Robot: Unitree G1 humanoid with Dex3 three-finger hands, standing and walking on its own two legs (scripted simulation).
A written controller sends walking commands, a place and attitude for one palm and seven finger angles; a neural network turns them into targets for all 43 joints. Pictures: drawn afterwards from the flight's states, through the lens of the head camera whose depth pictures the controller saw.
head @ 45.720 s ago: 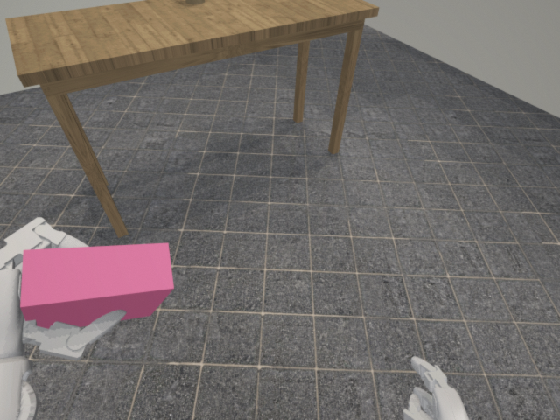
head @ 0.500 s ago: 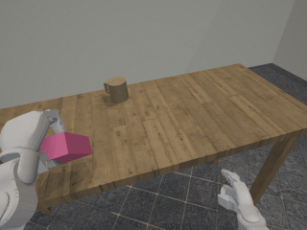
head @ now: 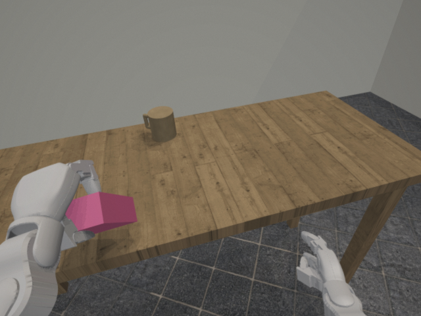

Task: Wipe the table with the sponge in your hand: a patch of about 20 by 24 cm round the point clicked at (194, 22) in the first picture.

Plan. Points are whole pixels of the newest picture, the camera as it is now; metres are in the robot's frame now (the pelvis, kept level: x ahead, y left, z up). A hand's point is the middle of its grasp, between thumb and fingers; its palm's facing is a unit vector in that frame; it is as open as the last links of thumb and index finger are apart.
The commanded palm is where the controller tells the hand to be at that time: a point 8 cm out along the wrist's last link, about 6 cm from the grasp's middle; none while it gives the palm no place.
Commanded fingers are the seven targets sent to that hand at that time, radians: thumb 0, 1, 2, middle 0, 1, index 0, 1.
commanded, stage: bring the sponge back beside the body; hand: left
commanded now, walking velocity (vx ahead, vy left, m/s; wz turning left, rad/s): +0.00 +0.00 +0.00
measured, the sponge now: (94, 217) +0.23 +0.28 +0.10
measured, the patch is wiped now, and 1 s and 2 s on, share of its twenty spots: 1.00 1.00 1.00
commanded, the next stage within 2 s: step back with the hand held close in 0.06 s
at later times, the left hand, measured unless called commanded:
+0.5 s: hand (100, 175) +0.23 +0.23 +0.22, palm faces +0.36 -0.80 -0.48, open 9.0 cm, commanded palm +0.16 +0.28 +0.24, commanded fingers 0.00 0.10 1.30 -1.20 -1.60 -1.20 -1.60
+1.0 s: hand (7, 229) +0.10 +0.26 +0.24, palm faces +0.57 -0.73 -0.38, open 9.0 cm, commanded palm +0.07 +0.29 +0.24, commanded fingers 0.00 0.10 1.30 -1.20 -1.60 -1.20 -1.60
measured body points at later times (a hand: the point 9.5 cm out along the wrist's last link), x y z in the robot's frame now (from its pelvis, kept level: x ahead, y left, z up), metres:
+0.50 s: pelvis +0.00 +0.00 -0.01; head +0.03 +0.02 +0.44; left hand +0.20 +0.27 +0.24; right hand +0.14 -0.24 -0.09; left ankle -0.01 +0.10 -0.73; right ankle +0.02 -0.10 -0.73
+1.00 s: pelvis -0.08 +0.01 -0.03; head -0.09 +0.02 +0.42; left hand +0.07 +0.30 +0.26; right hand +0.13 -0.21 -0.08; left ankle -0.02 +0.14 -0.73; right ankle +0.02 -0.10 -0.74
